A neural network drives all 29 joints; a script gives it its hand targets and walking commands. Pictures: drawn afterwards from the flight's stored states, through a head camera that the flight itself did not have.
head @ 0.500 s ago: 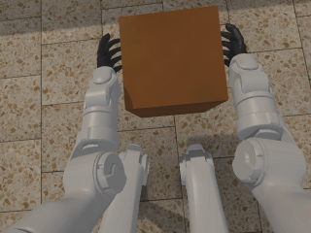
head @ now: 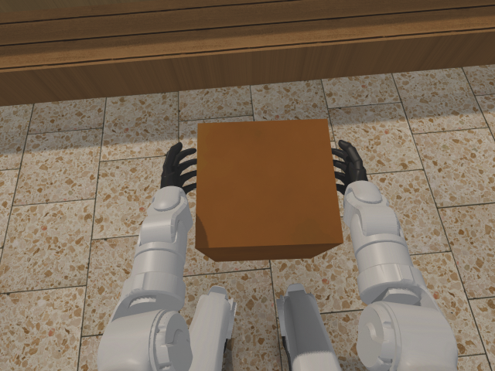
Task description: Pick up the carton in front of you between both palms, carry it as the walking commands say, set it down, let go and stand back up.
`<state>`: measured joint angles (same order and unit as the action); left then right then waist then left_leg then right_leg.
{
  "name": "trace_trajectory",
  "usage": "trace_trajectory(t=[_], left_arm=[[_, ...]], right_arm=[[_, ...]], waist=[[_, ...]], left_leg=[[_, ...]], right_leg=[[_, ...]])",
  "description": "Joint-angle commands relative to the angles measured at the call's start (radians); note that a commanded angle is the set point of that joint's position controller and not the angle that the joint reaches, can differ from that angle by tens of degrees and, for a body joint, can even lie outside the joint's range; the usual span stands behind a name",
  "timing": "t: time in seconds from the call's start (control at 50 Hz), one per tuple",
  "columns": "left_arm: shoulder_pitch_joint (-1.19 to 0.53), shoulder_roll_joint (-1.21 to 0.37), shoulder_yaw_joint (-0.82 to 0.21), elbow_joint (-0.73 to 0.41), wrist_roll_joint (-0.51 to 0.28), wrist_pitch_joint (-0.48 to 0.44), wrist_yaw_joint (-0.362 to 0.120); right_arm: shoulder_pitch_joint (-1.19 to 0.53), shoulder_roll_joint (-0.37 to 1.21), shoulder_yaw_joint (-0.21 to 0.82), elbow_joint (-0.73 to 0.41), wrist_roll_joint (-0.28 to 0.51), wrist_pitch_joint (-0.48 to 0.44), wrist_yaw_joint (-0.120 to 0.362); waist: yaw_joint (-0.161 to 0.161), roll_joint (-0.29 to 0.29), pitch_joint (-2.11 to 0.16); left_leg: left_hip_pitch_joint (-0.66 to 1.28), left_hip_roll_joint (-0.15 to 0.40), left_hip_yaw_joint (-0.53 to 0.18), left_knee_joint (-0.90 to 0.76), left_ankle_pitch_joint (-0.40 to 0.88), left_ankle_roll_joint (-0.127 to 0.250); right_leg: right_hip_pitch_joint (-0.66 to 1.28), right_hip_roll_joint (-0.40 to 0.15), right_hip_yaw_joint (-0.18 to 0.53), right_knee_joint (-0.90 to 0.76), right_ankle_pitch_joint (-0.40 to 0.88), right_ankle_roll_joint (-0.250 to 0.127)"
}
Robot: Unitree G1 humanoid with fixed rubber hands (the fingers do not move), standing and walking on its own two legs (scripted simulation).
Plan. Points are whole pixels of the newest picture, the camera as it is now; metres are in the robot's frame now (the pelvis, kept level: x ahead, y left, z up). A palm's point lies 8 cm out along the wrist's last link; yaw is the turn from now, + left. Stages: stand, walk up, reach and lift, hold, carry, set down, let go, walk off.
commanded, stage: reach and lift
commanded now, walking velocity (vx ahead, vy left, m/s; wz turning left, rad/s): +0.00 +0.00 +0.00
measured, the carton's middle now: (262, 201) +0.42 -0.01 -0.13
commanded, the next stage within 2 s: hold in 1.82 s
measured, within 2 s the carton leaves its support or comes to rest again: neither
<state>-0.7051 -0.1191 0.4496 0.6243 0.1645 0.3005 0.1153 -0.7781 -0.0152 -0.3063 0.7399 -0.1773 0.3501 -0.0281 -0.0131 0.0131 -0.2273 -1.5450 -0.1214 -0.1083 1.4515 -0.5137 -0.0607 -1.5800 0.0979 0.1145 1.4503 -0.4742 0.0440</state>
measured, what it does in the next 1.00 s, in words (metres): rises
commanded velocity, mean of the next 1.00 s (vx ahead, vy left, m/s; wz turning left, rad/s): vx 0.00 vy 0.00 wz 0.00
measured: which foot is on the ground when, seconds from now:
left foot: down 0.00-1.00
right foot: down 0.00-1.00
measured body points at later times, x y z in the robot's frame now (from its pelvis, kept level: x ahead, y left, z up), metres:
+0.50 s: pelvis +0.06 +0.01 +0.14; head +0.12 +0.00 +0.58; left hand +0.40 +0.15 +0.11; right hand +0.39 -0.16 +0.10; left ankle +0.07 +0.14 -0.56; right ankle +0.08 -0.13 -0.56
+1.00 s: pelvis +0.05 +0.01 +0.18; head +0.03 +0.01 +0.63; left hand +0.37 +0.15 +0.20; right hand +0.35 -0.15 +0.19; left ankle +0.07 +0.13 -0.56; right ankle +0.08 -0.12 -0.56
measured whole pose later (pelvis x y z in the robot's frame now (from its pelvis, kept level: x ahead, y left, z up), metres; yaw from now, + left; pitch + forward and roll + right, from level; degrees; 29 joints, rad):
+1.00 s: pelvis +0.05 +0.01 +0.18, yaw -2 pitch -3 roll +0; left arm -0.34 -0.17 0.34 0.46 0.31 0.58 0.01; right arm -0.31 0.16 -0.30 0.44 -0.31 0.62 0.00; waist 0.00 0.00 -0.03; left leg -0.17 -0.05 -0.14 0.45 -0.23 -0.01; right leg -0.20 0.05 0.15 0.44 -0.19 0.02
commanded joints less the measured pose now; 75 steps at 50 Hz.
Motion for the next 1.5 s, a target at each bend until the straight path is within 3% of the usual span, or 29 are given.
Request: trace_trajectory(t=[0.0,0.04,0.06,0.08,0.14,0.16,0.22,0.26,0.28,0.3,0.34,0.38,0.42,0.44,0.48,0.58,0.66,0.7,0.72,0.88,0.9,0.92,0.94,1.04,1.06,1.14,1.16,1.26,1.48], left_arm=[[-0.611,-1.061,-0.618,0.076,-0.128,-0.011,-0.267],[-0.556,-1.084,-0.613,0.092,-0.124,-0.016,-0.271],[-0.570,-1.088,-0.628,0.089,-0.128,-0.018,-0.270],[-0.564,-1.077,-0.610,0.102,-0.125,-0.020,-0.269],[-0.472,-1.111,-0.631,0.086,-0.115,-0.025,-0.273],[-0.469,-1.085,-0.623,0.080,-0.107,-0.025,-0.277],[-0.371,-1.103,-0.636,0.084,-0.101,-0.022,-0.281],[-0.353,-1.093,-0.642,0.082,-0.108,-0.020,-0.283],[-0.288,-1.089,-0.623,0.090,-0.091,-0.018,-0.284],[-0.284,-1.086,-0.642,0.086,-0.095,-0.016,-0.283],[-0.239,-1.074,-0.647,0.061,-0.092,-0.015,-0.280],[-0.218,-1.094,-0.679,0.035,-0.101,-0.005,-0.283],[-0.176,-1.086,-0.685,0.017,-0.096,0.004,-0.288],[-0.147,-1.064,-0.687,0.003,-0.094,0.012,-0.288],[-0.107,-1.074,-0.708,-0.010,-0.095,0.035,-0.287],[0.041,-1.080,-0.747,-0.041,-0.108,0.097,-0.299],[0.009,-1.071,-0.778,-0.097,-0.135,0.153,-0.326],[0.009,-1.065,-0.767,-0.114,-0.125,0.188,-0.336],[0.041,-1.069,-0.755,-0.118,-0.122,0.209,-0.339],[-0.064,-1.022,-0.639,-0.104,-0.079,0.278,-0.364],[-0.079,-1.015,-0.643,-0.116,-0.080,0.278,-0.369],[-0.106,-1.029,-0.627,-0.084,-0.083,0.278,-0.375],[-0.126,-1.041,-0.624,-0.101,-0.074,0.270,-0.375],[-0.180,-1.051,-0.641,-0.089,-0.093,0.269,-0.384],[-0.166,-1.049,-0.635,-0.109,-0.082,0.270,-0.384],[-0.145,-1.038,-0.664,-0.123,-0.095,0.283,-0.389],[-0.128,-1.031,-0.660,-0.131,-0.095,0.284,-0.392],[-0.106,-1.015,-0.661,-0.157,-0.094,0.300,-0.395],[-0.011,-1.003,-0.704,-0.245,-0.129,0.327,-0.385]], right_arm=[[-0.545,1.141,0.517,-0.023,0.157,-0.060,0.235],[-0.571,1.132,0.525,-0.074,0.158,-0.079,0.228],[-0.515,1.133,0.499,-0.040,0.140,-0.076,0.230],[-0.512,1.131,0.501,-0.032,0.139,-0.076,0.230],[-0.424,1.150,0.503,-0.063,0.121,-0.082,0.228],[-0.415,1.160,0.513,-0.066,0.131,-0.083,0.230],[-0.343,1.169,0.552,-0.098,0.129,-0.081,0.228],[-0.290,1.142,0.533,-0.101,0.109,-0.080,0.230],[-0.280,1.141,0.539,-0.124,0.101,-0.077,0.229],[-0.264,1.133,0.533,-0.132,0.100,-0.077,0.230],[-0.245,1.115,0.567,-0.154,0.106,-0.072,0.232],[-0.171,1.137,0.555,-0.151,0.095,-0.068,0.232],[-0.117,1.140,0.574,-0.176,0.097,-0.054,0.231],[-0.119,1.126,0.579,-0.193,0.103,-0.048,0.233],[-0.108,1.103,0.588,-0.224,0.103,-0.029,0.236],[-0.002,1.096,0.622,-0.292,0.124,0.032,0.245],[0.014,1.114,0.638,-0.348,0.134,0.097,0.247],[0.011,1.127,0.659,-0.375,0.149,0.132,0.247],[0.013,1.129,0.665,-0.380,0.160,0.152,0.250],[-0.045,1.114,0.534,-0.315,0.106,0.220,0.282],[-0.047,1.122,0.525,-0.300,0.098,0.227,0.284],[-0.091,1.124,0.525,-0.319,0.103,0.219,0.286],[-0.123,1.133,0.534,-0.313,0.103,0.218,0.286],[-0.169,1.148,0.548,-0.339,0.119,0.212,0.281],[-0.198,1.162,0.562,-0.359,0.119,0.219,0.284],[-0.133,1.164,0.567,-0.371,0.118,0.232,0.278],[-0.131,1.170,0.573,-0.368,0.123,0.239,0.276],[-0.071,1.159,0.557,-0.376,0.118,0.256,0.270],[0.000,1.138,0.612,-0.480,0.153,0.282,0.268]], waist=[[0.000,-0.038,-0.727],[0.007,-0.039,-0.738],[-0.023,-0.026,-0.688],[-0.004,-0.033,-0.676],[-0.016,-0.025,-0.678],[0.006,-0.020,-0.668],[0.011,-0.037,-0.622],[-0.023,-0.026,-0.563],[0.025,-0.029,-0.543],[-0.004,-0.031,-0.519],[0.021,-0.023,-0.499],[-0.009,-0.016,-0.492],[-0.004,-0.023,-0.473],[0.018,-0.023,-0.454],[0.003,-0.006,-0.416],[0.019,-0.011,-0.312],[-0.006,-0.036,-0.216],[-0.011,-0.006,-0.161],[0.008,0.007,-0.132],[0.012,0.021,0.038],[0.012,-0.020,0.040],[0.005,0.011,0.021],[0.027,0.012,0.011],[0.008,-0.008,-0.045],[0.039,-0.021,-0.055],[0.009,-0.027,-0.065],[0.030,-0.026,-0.056],[0.002,-0.021,-0.038],[0.009,-0.009,-0.079]], left_leg=[[0.416,-0.065,0.127,-0.220,0.198,0.025],[0.480,-0.069,0.114,-0.261,0.213,0.026],[0.495,-0.064,0.107,-0.290,0.188,0.024],[0.516,-0.061,0.103,-0.311,0.175,0.026],[0.618,-0.053,0.083,-0.378,0.236,0.031],[0.640,-0.053,0.092,-0.388,0.251,0.029],[0.731,-0.043,0.075,-0.462,0.276,0.033],[0.780,-0.034,0.063,-0.514,0.302,0.031],[0.780,-0.036,0.065,-0.541,0.320,0.032],[0.836,-0.026,0.049,-0.569,0.335,0.035],[0.881,-0.019,0.046,-0.606,0.387,0.033],[0.948,-0.016,0.038,-0.651,0.433,0.031],[1.013,-0.013,0.036,-0.694,0.482,0.033],[1.034,-0.009,0.028,-0.728,0.497,0.033],[1.112,0.006,0.015,-0.789,0.534,0.032],[1.245,0.028,0.000,-0.917,0.598,0.034],[1.337,0.034,0.005,-1.009,0.580,0.039],[1.363,0.032,0.015,-1.042,0.530,0.039],[1.367,0.031,0.014,-1.053,0.528,0.037],[1.375,0.035,0.031,-1.110,0.311,0.047],[1.364,0.043,0.028,-1.111,0.302,0.051],[1.362,0.037,0.036,-1.111,0.288,0.052],[1.368,0.038,0.035,-1.098,0.296,0.056],[1.373,0.037,0.040,-1.084,0.300,0.060],[1.369,0.042,0.038,-1.089,0.287,0.063],[1.409,0.035,0.041,-1.090,0.342,0.057],[1.407,0.030,0.046,-1.090,0.350,0.057],[1.417,0.025,0.042,-1.104,0.387,0.053],[1.482,0.020,0.036,-1.133,0.552,0.040]], right_leg=[[0.600,0.051,-0.107,-0.240,0.224,-0.016],[0.646,0.054,-0.113,-0.273,0.227,-0.013],[0.645,0.053,-0.114,-0.302,0.205,-0.020],[0.651,0.053,-0.107,-0.315,0.193,-0.022],[0.758,0.051,-0.094,-0.380,0.247,-0.024],[0.783,0.045,-0.085,-0.404,0.261,-0.024],[0.865,0.040,-0.077,-0.471,0.290,-0.017],[0.895,0.035,-0.073,-0.520,0.320,-0.023],[0.937,0.031,-0.060,-0.551,0.334,-0.021],[0.931,0.032,-0.066,-0.568,0.341,-0.023],[0.980,0.026,-0.057,-0.606,0.383,-0.025],[1.054,0.028,-0.051,-0.656,0.437,-0.032],[1.120,0.018,-0.037,-0.707,0.508,-0.028],[1.150,0.014,-0.039,-0.726,0.518,-0.024],[1.189,0.018,-0.042,-0.770,0.542,-0.028],[1.339,0.009,-0.037,-0.891,0.591,-0.028],[1.438,0.006,-0.040,-0.994,0.567,-0.024],[1.452,-0.001,-0.037,-1.029,0.529,-0.030],[1.473,0.000,-0.034,-1.040,0.517,-0.027],[1.436,-0.006,-0.041,-1.089,0.309,-0.040],[1.446,0.001,-0.050,-1.085,0.298,-0.042],[1.458,-0.006,-0.044,-1.087,0.293,-0.045],[1.457,-0.009,-0.041,-1.079,0.293,-0.043],[1.485,-0.007,-0.044,-1.065,0.298,-0.038],[1.499,-0.005,-0.050,-1.062,0.283,-0.033],[1.498,-0.008,-0.047,-1.083,0.328,-0.031],[1.503,-0.006,-0.049,-1.089,0.333,-0.027],[1.531,-0.008,-0.043,-1.103,0.390,-0.027],[1.593,0.002,-0.044,-1.120,0.547,-0.020]])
